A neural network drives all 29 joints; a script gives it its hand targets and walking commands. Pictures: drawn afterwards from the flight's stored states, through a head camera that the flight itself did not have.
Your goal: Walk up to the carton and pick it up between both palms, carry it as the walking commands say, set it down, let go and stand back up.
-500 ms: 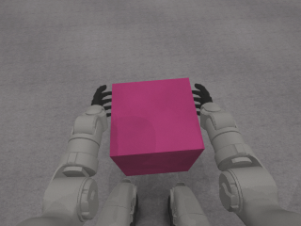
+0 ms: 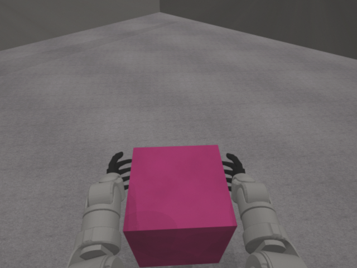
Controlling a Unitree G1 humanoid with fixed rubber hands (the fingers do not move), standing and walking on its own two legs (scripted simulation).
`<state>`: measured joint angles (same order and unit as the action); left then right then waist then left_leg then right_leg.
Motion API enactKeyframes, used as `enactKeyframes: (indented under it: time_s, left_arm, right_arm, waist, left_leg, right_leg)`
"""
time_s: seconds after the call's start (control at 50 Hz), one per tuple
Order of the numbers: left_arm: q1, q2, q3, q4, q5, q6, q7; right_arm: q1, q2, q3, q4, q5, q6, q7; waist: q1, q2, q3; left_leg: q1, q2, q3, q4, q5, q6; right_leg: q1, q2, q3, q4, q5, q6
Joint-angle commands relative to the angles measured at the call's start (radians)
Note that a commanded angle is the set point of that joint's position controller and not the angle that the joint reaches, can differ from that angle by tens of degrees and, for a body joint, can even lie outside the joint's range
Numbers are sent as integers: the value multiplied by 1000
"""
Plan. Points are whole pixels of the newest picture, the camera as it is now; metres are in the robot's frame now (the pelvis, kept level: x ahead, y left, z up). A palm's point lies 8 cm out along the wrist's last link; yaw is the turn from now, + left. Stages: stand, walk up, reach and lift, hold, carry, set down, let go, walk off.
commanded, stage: reach and lift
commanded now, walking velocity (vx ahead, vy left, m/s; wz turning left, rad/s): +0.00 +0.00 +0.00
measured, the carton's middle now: (177, 207) +0.29 +0.03 -0.03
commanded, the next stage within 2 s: hold in 1.94 s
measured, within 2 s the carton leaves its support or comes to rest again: neither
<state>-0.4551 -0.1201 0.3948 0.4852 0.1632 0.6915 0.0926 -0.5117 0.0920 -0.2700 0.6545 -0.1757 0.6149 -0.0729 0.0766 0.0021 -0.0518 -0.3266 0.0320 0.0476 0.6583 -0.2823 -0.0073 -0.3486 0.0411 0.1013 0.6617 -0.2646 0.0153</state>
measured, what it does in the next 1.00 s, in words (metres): stands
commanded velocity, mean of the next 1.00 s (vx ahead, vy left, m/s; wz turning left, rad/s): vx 0.00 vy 0.00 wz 0.00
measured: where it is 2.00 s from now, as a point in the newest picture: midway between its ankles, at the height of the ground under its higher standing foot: outside the picture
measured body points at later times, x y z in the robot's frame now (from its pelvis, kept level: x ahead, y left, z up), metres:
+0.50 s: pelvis +0.00 +0.00 +0.00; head -0.05 -0.01 +0.45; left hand +0.32 +0.19 +0.06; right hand +0.35 -0.11 +0.06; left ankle +0.04 +0.12 -0.72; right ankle +0.06 -0.12 -0.72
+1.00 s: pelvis +0.00 +0.02 +0.01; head -0.04 +0.01 +0.45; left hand +0.32 +0.19 +0.06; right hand +0.33 -0.12 +0.04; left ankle +0.04 +0.12 -0.72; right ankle +0.06 -0.12 -0.72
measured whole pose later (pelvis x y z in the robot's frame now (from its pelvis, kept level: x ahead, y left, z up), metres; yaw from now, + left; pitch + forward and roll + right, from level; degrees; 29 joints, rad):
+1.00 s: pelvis +0.00 +0.02 +0.01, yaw +0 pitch -4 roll -1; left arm -0.43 -0.14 0.30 0.42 0.16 0.75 0.11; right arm -0.41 0.08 -0.26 0.49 -0.20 0.71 -0.03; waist 0.06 0.02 -0.04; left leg -0.27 0.03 0.04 0.63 -0.28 0.01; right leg -0.26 0.04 0.10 0.57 -0.23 0.02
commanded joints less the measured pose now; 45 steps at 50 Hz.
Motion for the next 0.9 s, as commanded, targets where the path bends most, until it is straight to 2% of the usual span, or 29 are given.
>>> enactKeyframes:
  time_s: [0.0,0.1,0.24,0.3,0.36,0.5,0.68,0.88]
  left_arm:
    - [-727,-1122,-674,-178,-235,28,-285]
    - [-762,-1088,-708,-199,-238,46,-288]
    - [-870,-1057,-671,-106,-223,52,-297]
    - [-924,-1051,-682,-112,-234,44,-301]
    - [-935,-1050,-694,-112,-241,43,-304]
    - [-833,-1044,-703,-105,-246,57,-317]
    - [-729,-1081,-754,-145,-270,57,-324]
    - [-675,-1129,-790,-163,-278,52,-313]
  right_arm:
    - [-742,1079,571,-312,279,7,375]
    - [-722,1066,577,-305,267,37,364]
    - [-751,1033,475,-178,207,55,356]
    - [-761,1037,460,-159,203,52,352]
    - [-755,1038,455,-158,199,49,346]
    - [-705,1051,485,-216,207,58,324]
    - [-693,1058,562,-379,236,52,299]
    - [-658,1030,589,-419,239,62,300]
  waist:
    - [16,101,-448]
    - [-1,93,-407]
    - [-37,111,-270]
    - [-49,113,-277]
    - [-61,110,-301]
    - [-70,65,-350]
    - [-79,50,-437]
    - [-116,64,-409]
  left_leg:
    - [371,-75,-155,-185,421,-35]
    - [309,-77,-157,-205,282,-26]
    - [178,-70,-150,-250,3,-12]
    - [163,-69,-149,-257,-31,-12]
    - [163,-71,-146,-255,-16,-14]
    - [203,-89,-130,-241,122,-20]
    - [242,-101,-132,-208,279,-26]
    - [253,-94,-149,-199,249,-30]
  right_leg:
    - [161,51,-57,-161,184,-65]
    - [196,46,-55,-168,141,-61]
    - [193,42,-60,-173,-11,-54]
    - [206,40,-61,-173,-26,-51]
    - [220,39,-61,-176,-12,-50]
    - [261,36,-55,-196,91,-39]
    - [314,37,-48,-195,242,-32]
    - [287,38,-46,-205,212,-39]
